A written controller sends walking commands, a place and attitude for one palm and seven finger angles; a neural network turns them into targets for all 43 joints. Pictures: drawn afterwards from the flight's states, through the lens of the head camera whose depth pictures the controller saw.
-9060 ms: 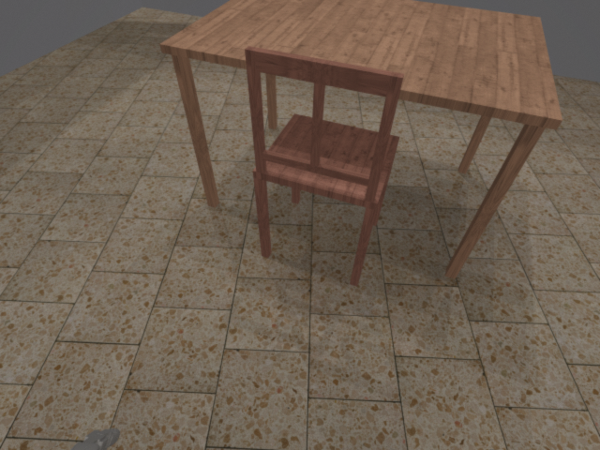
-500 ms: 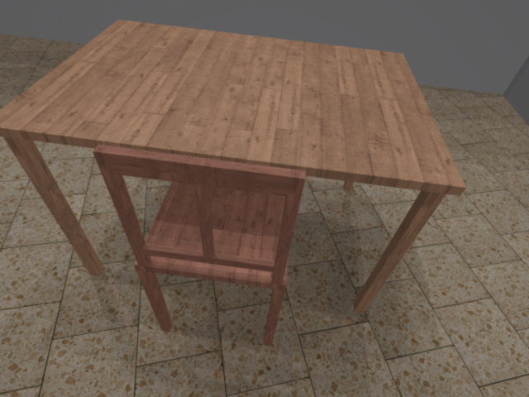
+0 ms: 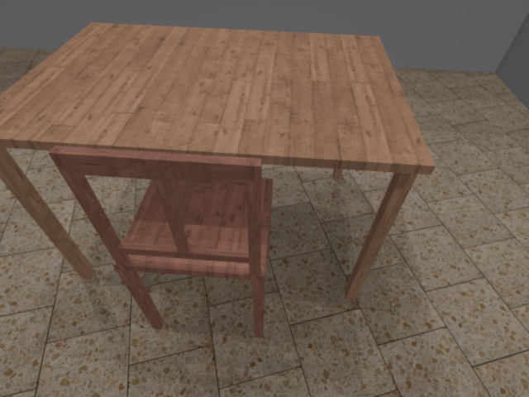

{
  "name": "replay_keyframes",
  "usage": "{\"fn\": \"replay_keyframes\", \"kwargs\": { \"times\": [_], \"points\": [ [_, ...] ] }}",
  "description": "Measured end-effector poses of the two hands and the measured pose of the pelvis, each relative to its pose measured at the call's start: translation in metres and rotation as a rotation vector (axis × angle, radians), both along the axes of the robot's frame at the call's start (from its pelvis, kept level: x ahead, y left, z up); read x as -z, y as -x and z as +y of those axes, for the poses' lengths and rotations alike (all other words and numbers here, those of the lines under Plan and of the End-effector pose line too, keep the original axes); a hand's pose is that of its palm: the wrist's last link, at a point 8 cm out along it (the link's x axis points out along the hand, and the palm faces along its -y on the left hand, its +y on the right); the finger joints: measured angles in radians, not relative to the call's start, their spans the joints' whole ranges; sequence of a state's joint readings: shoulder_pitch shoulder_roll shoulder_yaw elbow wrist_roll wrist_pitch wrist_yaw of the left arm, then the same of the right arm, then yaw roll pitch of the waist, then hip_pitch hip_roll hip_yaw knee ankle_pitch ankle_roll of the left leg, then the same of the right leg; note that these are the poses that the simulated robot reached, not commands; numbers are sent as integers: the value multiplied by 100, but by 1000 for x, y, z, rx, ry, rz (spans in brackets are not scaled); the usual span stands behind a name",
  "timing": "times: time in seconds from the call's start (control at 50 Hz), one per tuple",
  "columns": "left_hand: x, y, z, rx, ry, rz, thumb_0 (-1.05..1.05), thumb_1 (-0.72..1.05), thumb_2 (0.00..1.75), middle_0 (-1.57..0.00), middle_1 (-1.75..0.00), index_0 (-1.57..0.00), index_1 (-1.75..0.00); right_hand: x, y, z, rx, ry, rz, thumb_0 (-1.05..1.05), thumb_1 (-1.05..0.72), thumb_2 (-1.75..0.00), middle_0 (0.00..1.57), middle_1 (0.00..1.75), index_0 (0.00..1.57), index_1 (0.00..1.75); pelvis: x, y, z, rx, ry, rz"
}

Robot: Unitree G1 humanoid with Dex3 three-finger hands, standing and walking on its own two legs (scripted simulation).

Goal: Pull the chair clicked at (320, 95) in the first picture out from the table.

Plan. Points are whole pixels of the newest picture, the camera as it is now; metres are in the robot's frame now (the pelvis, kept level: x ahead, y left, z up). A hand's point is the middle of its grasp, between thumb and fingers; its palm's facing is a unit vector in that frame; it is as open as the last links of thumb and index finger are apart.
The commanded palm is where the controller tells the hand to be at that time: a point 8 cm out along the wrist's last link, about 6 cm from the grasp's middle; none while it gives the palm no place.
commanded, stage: come to a stop and stand still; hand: left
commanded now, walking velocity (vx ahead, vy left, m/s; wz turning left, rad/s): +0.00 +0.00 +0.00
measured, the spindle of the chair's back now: (173, 217) +0.50 +0.23 -0.09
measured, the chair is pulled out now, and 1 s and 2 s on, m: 0.00 0.00 0.00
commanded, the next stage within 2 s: look again from close up in 0.24 s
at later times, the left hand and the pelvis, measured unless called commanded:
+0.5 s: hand out of the picture -0.02 +0.19 -0.18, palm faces +0.04 -0.97 -0.23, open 7.4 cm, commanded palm none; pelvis +0.00 +0.02 -0.01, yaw -1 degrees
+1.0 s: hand out of the picture -0.01 +0.27 -0.18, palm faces -0.04 -0.98 -0.18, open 7.4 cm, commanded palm none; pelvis -0.03 +0.10 +0.00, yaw -3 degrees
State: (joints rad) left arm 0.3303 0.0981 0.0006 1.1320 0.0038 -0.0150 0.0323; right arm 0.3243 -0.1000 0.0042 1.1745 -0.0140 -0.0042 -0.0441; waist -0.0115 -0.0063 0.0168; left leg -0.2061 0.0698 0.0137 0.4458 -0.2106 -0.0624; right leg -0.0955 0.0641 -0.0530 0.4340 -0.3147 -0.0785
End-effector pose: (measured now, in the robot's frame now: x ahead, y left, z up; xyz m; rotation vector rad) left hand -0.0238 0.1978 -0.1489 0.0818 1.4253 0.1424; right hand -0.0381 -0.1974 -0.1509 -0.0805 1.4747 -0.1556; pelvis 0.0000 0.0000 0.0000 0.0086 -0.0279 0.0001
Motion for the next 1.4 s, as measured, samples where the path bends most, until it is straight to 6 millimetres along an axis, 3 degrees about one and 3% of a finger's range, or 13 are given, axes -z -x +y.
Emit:
{"fn": "replay_keyframes", "kwargs": {
  "times": [0.16, 0.36, 0.52, 0.62, 0.7, 0.78, 0.86, 1.16, 1.28, 1.4],
  "points": [
    [-2, 20, -13, -28, 16, 53, 1, 91, 90, -20, -30, -20, -30, -1, -26, -14, -25, 25, -36, 1, -93, -90, 20, 30, 20, 29, -1, -2, -4, 3, 0, 0],
    [-4, 23, -2, -13, -7, 70, 0, 91, 90, -20, -30, -20, -30, -3, -39, -18, -28, 41, -60, 1, -93, -90, 20, 30, 20, 29, -2, -6, -2, 7, 1, -1],
    [-5, -2, 50, 11, -96, -29, 0, 90, 90, -21, -30, -20, -30, 3, -64, -12, -21, 73, -166, 1, -92, -90, 20, 30, 20, 29, 8, -2, 25, 12, 38, 13],
    [5, -26, 82, 28, -102, -89, 0, 90, 90, -20, -30, -20, -30, -7, -83, 11, -36, 90, -246, 1, -92, -90, 20, 30, 20, 29, 11, -1, 44, 16, 30, 2],
    [4, -43, 98, 53, -89, -146, 0, 91, 90, -20, -30, -20, -30, -14, -88, 30, -49, 94, -287, 0, -92, -90, 20, 30, 20, 29, 9, 5, 59, 30, 31, -5],
    [1, -49, 108, 76, -75, -175, 0, 91, 90, -20, -30, -20, -30, -17, -82, 44, -54, 91, -293, 0, -92, -90, 20, 30, 20, 30, 7, 13, 73, 37, 31, -6],
    [1, -42, 116, 95, -59, -162, 0, 91, 90, -20, -30, -20, -30, -20, -68, 54, -47, 93, -275, 0, -93, -90, 20, 30, 20, 30, 5, 21, 85, 43, 27, -2],
    [1, 31, 129, 90, -42, 43, 0, 91, 90, -20, -30, -20, -30, -15, 5, 70, 2, 76, -84, 0, -91, -90, 20, 30, 20, 30, 0, 36, 101, 50, 14, 8],
    [-2, 51, 123, 78, -42, 91, 0, 91, 90, -20, -30, -20, -30, -11, 15, 74, 12, 51, -53, 1, -91, -90, 20, 30, 20, 30, 0, 39, 98, 50, 11, 9],
    [-3, 56, 110, 70, -34, 96, 0, 91, 90, -20, -30, -20, -30, -8, 15, 71, 15, 38, -56, 1, -92, -90, 20, 30, 20, 30, -1, 40, 92, 50, 11, 9]
  ]
}}
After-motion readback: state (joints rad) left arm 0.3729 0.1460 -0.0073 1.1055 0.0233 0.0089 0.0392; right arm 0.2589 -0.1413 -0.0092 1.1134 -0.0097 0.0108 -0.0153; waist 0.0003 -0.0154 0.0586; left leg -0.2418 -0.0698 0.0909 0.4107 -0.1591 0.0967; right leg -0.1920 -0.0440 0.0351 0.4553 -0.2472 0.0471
